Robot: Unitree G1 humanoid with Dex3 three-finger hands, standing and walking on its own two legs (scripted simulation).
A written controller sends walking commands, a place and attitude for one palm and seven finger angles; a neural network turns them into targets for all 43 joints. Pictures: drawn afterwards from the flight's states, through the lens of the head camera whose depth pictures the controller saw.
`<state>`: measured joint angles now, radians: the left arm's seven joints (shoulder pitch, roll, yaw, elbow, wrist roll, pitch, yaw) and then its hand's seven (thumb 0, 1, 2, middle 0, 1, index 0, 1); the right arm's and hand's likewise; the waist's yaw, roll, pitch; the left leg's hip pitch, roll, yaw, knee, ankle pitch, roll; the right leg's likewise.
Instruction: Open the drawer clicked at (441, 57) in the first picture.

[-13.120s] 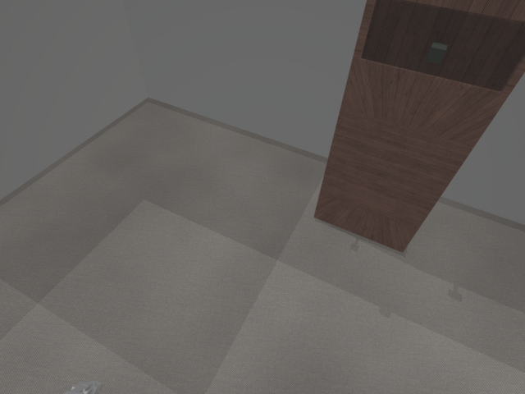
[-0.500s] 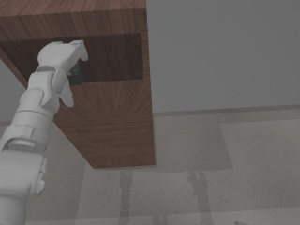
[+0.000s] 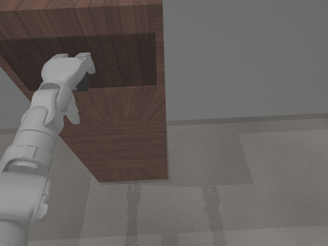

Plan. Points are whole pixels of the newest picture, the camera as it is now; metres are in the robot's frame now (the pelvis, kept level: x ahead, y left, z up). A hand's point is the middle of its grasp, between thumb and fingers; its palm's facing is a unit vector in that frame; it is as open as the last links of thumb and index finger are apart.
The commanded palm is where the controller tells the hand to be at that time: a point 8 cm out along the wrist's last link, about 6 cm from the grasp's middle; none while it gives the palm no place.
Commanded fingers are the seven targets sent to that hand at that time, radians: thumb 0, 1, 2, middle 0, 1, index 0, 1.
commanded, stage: lower the fingers behind the handle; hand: left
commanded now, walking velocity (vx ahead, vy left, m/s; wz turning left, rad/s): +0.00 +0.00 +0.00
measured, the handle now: (81, 76) +0.51 +0.23 +0.13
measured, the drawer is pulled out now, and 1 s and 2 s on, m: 0.00 0.00 0.04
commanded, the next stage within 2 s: close the thumb around the handle in 0.72 s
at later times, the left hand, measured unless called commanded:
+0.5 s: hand (77, 96) +0.45 +0.23 +0.11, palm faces +0.00 -0.02 -1.00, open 13.9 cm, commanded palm +0.43 +0.24 +0.17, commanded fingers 0.00 -0.50 0.30 -0.30 -1.20 -0.30 -1.20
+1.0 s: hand (77, 94) +0.46 +0.23 +0.11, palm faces -0.01 -0.01 -1.00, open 13.0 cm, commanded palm +0.43 +0.24 +0.17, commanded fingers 0.00 0.06 0.54 -0.34 -1.26 -0.34 -1.26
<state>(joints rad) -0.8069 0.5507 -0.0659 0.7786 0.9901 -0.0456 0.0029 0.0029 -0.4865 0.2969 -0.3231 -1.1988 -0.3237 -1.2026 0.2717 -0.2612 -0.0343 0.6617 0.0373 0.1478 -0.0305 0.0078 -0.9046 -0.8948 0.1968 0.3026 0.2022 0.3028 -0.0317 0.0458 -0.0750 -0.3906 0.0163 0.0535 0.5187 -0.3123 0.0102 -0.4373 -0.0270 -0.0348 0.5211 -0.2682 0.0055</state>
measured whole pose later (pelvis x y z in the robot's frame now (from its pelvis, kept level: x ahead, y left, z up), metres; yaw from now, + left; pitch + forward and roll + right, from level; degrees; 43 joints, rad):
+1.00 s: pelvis -0.01 +0.00 +0.00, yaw +0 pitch +11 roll +0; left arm -0.79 0.54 -0.04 0.85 1.02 -0.06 0.08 0.00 -0.35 0.36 -0.33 -1.21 -0.33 -1.22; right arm 0.31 -0.27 -0.04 0.68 0.03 0.13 -0.04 0.01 -0.90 -0.89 0.20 0.30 0.20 0.30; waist -0.05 0.05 -0.08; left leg -0.42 0.02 0.06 0.54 -0.31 0.01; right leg -0.47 -0.02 -0.03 0.54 -0.26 0.00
